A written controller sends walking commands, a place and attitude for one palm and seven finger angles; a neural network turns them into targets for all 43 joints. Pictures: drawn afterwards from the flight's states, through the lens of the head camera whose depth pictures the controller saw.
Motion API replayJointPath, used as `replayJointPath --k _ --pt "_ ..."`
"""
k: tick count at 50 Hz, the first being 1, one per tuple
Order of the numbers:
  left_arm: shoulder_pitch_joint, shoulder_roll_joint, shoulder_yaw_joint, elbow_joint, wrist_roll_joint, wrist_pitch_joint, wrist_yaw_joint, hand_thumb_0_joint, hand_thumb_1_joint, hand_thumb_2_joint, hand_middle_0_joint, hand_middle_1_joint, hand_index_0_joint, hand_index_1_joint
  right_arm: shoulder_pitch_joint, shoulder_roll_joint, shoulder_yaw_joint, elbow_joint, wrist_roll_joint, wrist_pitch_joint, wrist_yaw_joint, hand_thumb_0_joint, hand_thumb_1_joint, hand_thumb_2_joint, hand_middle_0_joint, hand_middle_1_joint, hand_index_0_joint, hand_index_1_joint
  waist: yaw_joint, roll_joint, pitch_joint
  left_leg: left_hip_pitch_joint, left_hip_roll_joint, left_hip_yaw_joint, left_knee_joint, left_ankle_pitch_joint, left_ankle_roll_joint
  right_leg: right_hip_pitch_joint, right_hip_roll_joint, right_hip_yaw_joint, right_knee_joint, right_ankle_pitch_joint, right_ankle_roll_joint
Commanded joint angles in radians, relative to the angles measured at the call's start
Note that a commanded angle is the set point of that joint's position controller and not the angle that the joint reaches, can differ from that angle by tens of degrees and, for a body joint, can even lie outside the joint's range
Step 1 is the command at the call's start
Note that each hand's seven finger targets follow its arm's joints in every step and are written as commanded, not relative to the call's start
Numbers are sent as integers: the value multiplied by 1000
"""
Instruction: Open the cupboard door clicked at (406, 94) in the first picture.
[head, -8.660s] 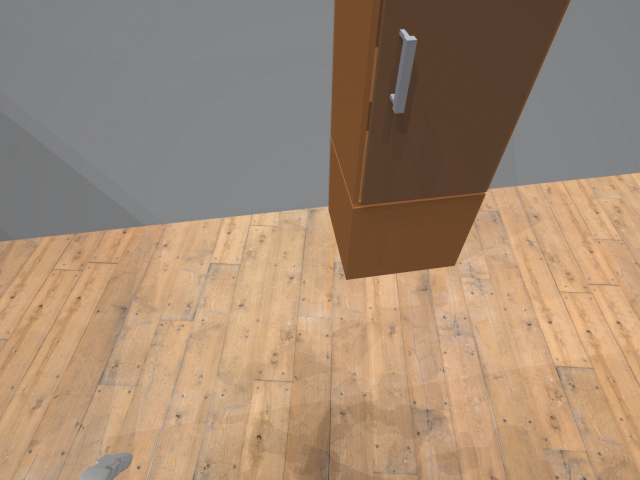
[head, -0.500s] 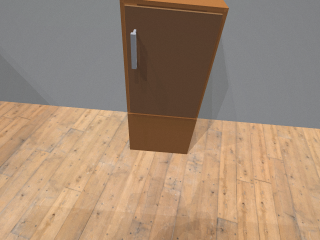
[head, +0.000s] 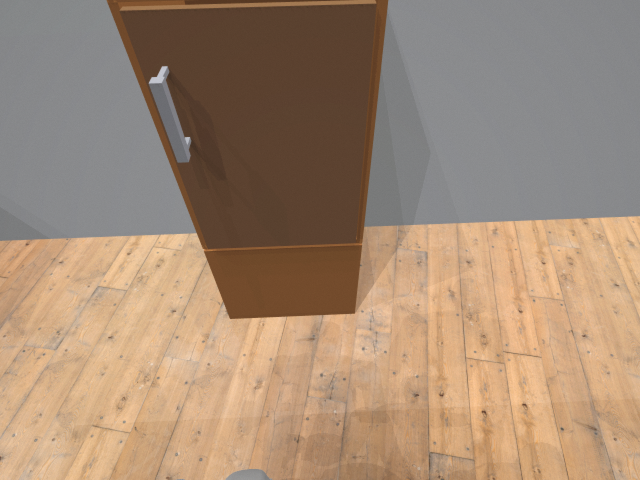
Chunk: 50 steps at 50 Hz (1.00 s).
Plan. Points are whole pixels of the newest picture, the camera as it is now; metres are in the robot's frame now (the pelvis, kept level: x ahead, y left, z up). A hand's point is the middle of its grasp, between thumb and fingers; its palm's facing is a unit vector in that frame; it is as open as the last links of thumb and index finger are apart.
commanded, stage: take the last steps up to it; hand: left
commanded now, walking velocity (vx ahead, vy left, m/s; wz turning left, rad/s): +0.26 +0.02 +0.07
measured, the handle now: (174, 116) +0.70 +0.29 +0.08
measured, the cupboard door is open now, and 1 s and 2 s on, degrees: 0 0 0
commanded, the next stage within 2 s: come to a stop and stand still in 0.28 s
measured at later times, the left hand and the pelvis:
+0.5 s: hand out of the picture +0.09 +0.21 -0.18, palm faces +0.09 -0.99 -0.12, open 7.4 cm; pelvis +0.15 +0.06 +0.01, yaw +0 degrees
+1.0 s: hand (217, 433) +0.21 +0.17 -0.15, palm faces -0.01 -0.96 -0.27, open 7.4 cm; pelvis +0.14 -0.02 +0.00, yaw -1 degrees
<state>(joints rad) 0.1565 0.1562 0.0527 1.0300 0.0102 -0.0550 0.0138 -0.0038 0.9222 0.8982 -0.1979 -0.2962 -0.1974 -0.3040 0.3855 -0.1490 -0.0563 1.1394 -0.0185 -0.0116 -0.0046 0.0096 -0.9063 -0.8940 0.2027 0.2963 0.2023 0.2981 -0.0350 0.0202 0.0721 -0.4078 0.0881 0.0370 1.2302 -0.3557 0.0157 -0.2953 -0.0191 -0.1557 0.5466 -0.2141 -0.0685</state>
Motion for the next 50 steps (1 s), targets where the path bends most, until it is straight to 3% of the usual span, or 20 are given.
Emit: replayJointPath --k 1,7,12,14,16,17,18,19,22,23,28,34,41,43,44,45,46,47,48,50 --pt "103 88 1 3 8 -16 2 0 900 900 -200 -300 -200 -300 82 -14 -4 -49 -13 8 3 0 -900 -900 200 300 200 300 -3 -126 3 -65 50 -9 -75 109 -25 -61 -238 193 -393 -69 -47" --pt "177 103 5 31 12 -31 2 0 900 900 -200 -300 -200 -300 -82 -24 -6 -117 -8 -1 20 0 -900 -900 200 300 200 300 28 -113 32 -130 59 13 -333 156 -46 41 -252 189 -402 9 -90" --pt "251 120 8 61 17 -27 3 0 900 900 -200 -300 -200 -300 -198 -28 2 -155 -4 -25 24 0 -900 -900 200 300 200 300 70 -97 13 -68 22 43 -543 106 -30 157 -283 210 -327 159 -102" --pt "251 124 10 65 16 -20 4 0 900 900 -200 -300 -200 -300 -184 -36 4 -149 -4 -32 20 0 -900 -900 200 300 200 300 60 -86 -3 25 -4 68 -631 118 -24 159 -269 185 -269 201 -85" --pt "248 104 5 72 7 -10 4 0 900 900 -200 -300 -200 -300 -91 -60 4 -111 -6 -45 11 0 -900 -900 200 300 200 300 17 -42 -50 244 -33 86 -771 205 -13 93 -198 123 -114 238 -38" --pt "267 71 0 64 4 -6 1 0 900 900 -200 -300 -200 -300 12 -131 -11 -88 -11 -55 3 0 -900 -900 200 300 200 300 -15 113 -119 430 83 -60 -807 317 34 -29 -119 65 94 131 9" --pt "269 27 -12 43 -2 -7 -4 0 900 900 -200 -300 -200 -300 95 -216 -27 -71 -13 -53 -7 0 -900 -900 200 300 200 300 -34 302 -167 568 299 -304 -868 500 137 -214 -15 -24 327 -269 58" --pt "227 43 -14 27 6 -5 3 0 900 900 -200 -300 -200 -300 107 -215 -19 -59 -7 -36 -15 0 -900 -900 200 300 200 300 -37 239 -145 520 347 -319 -908 524 198 -251 -16 47 471 -419 53" --pt "220 14 -21 81 1 24 10 0 900 900 -200 -300 -200 -300 -115 -96 28 -99 2 -40 -40 0 -900 -900 200 300 200 300 42 76 -26 242 263 -145 -933 782 146 -110 -102 139 416 -262 86" --pt "242 0 -26 95 -1 33 12 0 900 900 -200 -300 -200 -300 -133 -94 32 -102 2 -42 -43 0 -900 -900 200 300 200 300 51 46 -44 241 243 -102 -928 870 132 -67 -100 144 369 -226 100" --pt "243 47 0 67 11 93 18 0 900 900 -200 -300 -200 -300 -127 -150 -5 -101 9 -14 -61 0 -900 -900 200 300 200 300 42 39 -101 305 275 -81 -896 948 153 -104 -67 141 415 -177 117" --pt "157 69 21 -8 13 118 18 0 900 900 -200 -300 -200 -300 -150 -155 -23 -120 -2 8 -57 0 -900 -900 200 300 200 300 37 136 -88 282 242 -46 -876 817 157 -173 -38 165 507 -182 123" --pt "93 65 5 -51 6 89 17 0 900 900 -200 -300 -200 -300 -127 -171 -40 -116 -9 17 -33 0 -900 -900 200 300 200 300 18 200 -119 275 220 -84 -847 605 133 -15 -31 98 122 -181 100" --pt "152 80 7 -30 8 73 17 0 900 900 -200 -300 -200 -300 -128 -166 -41 -117 0 18 -26 0 -900 -900 200 300 200 300 52 126 -145 214 174 -60 -787 461 80 130 -29 82 -105 23 98" --pt "163 119 7 -25 16 62 20 0 900 900 -200 -300 -200 -300 -107 -129 -37 -114 8 18 -21 0 -900 -900 200 300 200 300 49 6 -157 175 108 -18 -715 316 25 188 -84 139 -206 131 90" --pt "138 186 13 -29 22 50 27 0 900 900 -200 -300 -200 -300 -93 -56 -22 -130 16 22 -17 0 -900 -900 200 300 200 300 29 -214 -134 55 17 51 -641 12 -30 199 -261 331 -232 270 33" --pt "118 208 9 -39 16 50 24 0 900 900 -200 -300 -200 -300 -142 -47 -12 -154 13 34 -15 0 -900 -900 200 300 200 300 47 -261 -82 53 -29 32 -559 -168 -41 84 -336 363 -259 326 -47" --pt "94 200 4 -45 17 54 23 0 900 900 -200 -300 -200 -300 -155 -40 -13 -156 11 48 -13 0 -900 -900 200 300 200 300 43 -184 -70 82 -23 -1 -498 -188 -37 22 -340 336 -276 263 -86" --pt "72 189 9 -46 17 49 26 0 900 900 -200 -300 -200 -300 -157 -41 -12 -147 4 55 -15 0 -900 -900 200 300 200 300 39 -273 -60 59 -17 -19 -466 -180 -33 17 -296 339 -272 243 -87" --pt "38 145 -4 -41 10 47 26 0 900 900 -200 -300 -200 -300 -115 -54 -10 -105 4 51 -17 0 -900 -900 200 300 200 300 23 -254 -52 59 -28 -20 -412 -108 -36 57 -240 275 -245 277 -81"
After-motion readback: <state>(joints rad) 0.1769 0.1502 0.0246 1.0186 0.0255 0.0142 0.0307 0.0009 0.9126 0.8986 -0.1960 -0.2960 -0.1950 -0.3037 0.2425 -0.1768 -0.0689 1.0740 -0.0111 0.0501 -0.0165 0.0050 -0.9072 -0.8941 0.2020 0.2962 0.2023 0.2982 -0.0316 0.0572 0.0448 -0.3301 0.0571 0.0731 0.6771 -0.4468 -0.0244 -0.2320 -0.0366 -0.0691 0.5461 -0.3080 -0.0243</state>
